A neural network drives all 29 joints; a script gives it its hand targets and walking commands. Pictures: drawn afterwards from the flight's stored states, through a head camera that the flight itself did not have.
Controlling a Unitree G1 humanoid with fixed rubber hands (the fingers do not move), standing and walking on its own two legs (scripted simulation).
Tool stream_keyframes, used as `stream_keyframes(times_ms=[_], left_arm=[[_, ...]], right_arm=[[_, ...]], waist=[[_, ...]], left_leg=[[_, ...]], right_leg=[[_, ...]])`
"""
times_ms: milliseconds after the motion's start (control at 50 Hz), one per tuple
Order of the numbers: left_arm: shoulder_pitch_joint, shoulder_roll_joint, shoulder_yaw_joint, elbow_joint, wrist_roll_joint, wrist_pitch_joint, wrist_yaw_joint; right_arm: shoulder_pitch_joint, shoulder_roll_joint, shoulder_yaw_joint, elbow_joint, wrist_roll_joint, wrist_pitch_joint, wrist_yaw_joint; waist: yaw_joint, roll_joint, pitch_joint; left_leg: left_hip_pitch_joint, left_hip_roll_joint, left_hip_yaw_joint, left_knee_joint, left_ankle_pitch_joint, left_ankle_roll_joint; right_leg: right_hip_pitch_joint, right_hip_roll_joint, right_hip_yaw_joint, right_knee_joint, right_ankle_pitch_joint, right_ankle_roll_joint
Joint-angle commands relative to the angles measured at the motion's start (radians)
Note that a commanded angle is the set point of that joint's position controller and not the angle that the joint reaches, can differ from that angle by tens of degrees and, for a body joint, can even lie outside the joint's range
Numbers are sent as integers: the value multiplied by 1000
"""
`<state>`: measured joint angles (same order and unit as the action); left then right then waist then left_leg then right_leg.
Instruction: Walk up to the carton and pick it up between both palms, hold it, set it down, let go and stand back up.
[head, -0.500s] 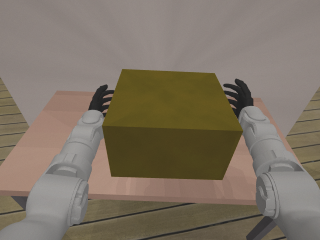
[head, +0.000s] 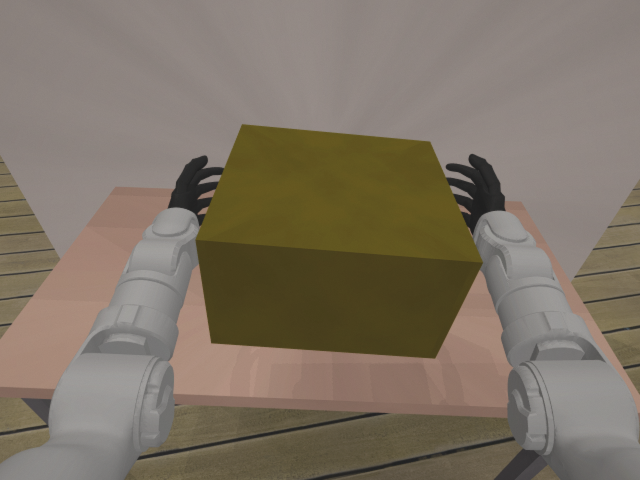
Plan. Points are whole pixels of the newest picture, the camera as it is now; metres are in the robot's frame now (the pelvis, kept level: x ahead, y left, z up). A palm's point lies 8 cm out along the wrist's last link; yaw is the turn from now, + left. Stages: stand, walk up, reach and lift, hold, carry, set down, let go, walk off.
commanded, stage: reach and lift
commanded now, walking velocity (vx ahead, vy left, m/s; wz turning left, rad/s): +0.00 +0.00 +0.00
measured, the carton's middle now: (331, 232) +0.43 +0.01 +0.12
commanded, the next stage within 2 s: hold in 0.60 s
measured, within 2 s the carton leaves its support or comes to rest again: neither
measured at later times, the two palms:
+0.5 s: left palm (169, 209) +0.38 +0.21 +0.19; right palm (485, 209) +0.40 -0.18 +0.19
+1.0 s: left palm (158, 202) +0.37 +0.21 +0.21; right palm (488, 201) +0.39 -0.17 +0.21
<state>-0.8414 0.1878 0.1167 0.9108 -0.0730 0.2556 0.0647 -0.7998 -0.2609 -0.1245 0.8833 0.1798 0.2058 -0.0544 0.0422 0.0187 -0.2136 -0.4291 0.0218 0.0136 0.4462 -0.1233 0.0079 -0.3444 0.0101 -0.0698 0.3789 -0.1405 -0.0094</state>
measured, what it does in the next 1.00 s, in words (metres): stands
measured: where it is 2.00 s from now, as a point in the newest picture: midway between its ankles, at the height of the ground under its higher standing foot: outside the picture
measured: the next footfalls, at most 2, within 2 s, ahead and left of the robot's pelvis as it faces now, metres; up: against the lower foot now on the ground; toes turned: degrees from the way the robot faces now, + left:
none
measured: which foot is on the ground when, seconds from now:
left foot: down 0.00-1.00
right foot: down 0.00-1.00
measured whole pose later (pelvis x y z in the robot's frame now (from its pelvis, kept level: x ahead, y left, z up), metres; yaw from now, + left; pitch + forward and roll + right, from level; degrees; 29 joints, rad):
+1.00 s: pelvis -0.01 +0.01 +0.00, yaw +0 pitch +3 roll -2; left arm -0.80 0.19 0.16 0.68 0.01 0.50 0.03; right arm -0.80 -0.25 -0.12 0.78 0.18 0.36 -0.06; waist 0.04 0.02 -0.22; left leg -0.37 0.02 0.01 0.44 -0.12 0.01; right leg -0.27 0.01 -0.07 0.35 -0.12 -0.01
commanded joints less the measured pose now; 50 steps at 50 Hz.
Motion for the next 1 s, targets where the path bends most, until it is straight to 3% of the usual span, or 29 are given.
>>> stream_keyframes(times_ms=[0, 60, 120, 220, 280, 300, 380, 500, 560, 660, 740, 800, 860, 880, 940, 980], left_arm=[[-655, -632, -237, -519, -59, -18, -203], [-622, -659, -263, -550, -63, 10, -197], [-607, -644, -235, -517, -39, 40, -209], [-626, -670, -267, -599, -63, 60, -200], [-609, -670, -240, -552, -44, 81, -206], [-614, -674, -256, -571, -51, 85, -209], [-607, -679, -243, -567, -52, 100, -211], [-623, -678, -227, -580, -38, 121, -215], [-629, -686, -240, -594, -48, 129, -213], [-625, -679, -206, -559, -24, 152, -223], [-662, -693, -236, -628, -49, 153, -216], [-627, -692, -219, -596, -41, 170, -218], [-625, -701, -244, -645, -50, 179, -215], [-602, -690, -212, -607, -34, 191, -219], [-621, -705, -239, -659, -46, 195, -217], [-598, -692, -208, -624, -24, 211, -222]], right_arm=[[-692, 668, 262, -343, 82, 5, 113], [-701, 653, 279, -397, 99, 16, 114], [-669, 636, 255, -346, 82, 37, 115], [-687, 640, 263, -402, 103, 43, 121], [-695, 632, 249, -391, 86, 57, 122], [-698, 635, 250, -397, 85, 57, 122], [-730, 640, 255, -424, 89, 61, 124], [-721, 629, 237, -388, 83, 80, 132], [-755, 631, 248, -429, 87, 76, 131], [-746, 618, 223, -374, 78, 94, 139], [-766, 630, 237, -411, 89, 95, 145], [-757, 621, 227, -408, 85, 102, 146], [-754, 622, 242, -440, 97, 105, 144], [-749, 616, 241, -418, 97, 116, 142], [-766, 625, 246, -449, 106, 117, 142], [-734, 614, 239, -407, 102, 133, 142]], waist=[[-117, 8, -472], [-121, 9, -480], [-134, 3, -402], [-138, 27, -441], [-130, -4, -393], [-142, 2, -406], [-128, -12, -398], [-129, -9, -380], [-130, -12, -395], [-126, -15, -337], [-125, -15, -388], [-120, -26, -359], [-130, -20, -398], [-124, -29, -355], [-127, -16, -396], [-120, -21, -344]], left_leg=[[397, -52, -56, -126, 157, -40], [428, -45, -66, -116, 205, -51], [408, -47, -62, -133, 147, -48], [433, -44, -69, -125, 176, -56], [407, -42, -64, -145, 115, -46], [407, -45, -67, -144, 118, -47], [398, -45, -62, -148, 100, -37], [386, -40, -59, -163, 63, -33], [384, -43, -62, -160, 64, -32], [348, -41, -57, -183, -6, -24], [362, -39, -59, -177, 6, -27], [352, -41, -60, -184, -5, -24], [369, -40, -63, -173, 19, -30], [354, -42, -62, -180, 0, -22], [374, -37, -67, -181, 24, -29], [354, -42, -60, -187, -1, -24]], right_leg=[[297, 27, 79, -83, 189, 11], [293, 36, 76, -84, 213, 4], [287, 28, 78, -101, 166, 3], [292, 32, 77, -98, 195, 0], [274, 29, 75, -111, 137, -2], [290, 27, 77, -110, 149, -2], [285, 26, 82, -116, 133, 0], [279, 28, 78, -115, 95, -6], [290, 26, 79, -116, 99, -5], [281, 26, 77, -123, 24, -12], [278, 30, 77, -117, 45, -12], [282, 30, 79, -123, 37, -13], [293, 32, 79, -117, 70, -11], [287, 30, 82, -125, 48, -12], [294, 35, 81, -120, 74, -12], [293, 32, 84, -126, 52, -11]])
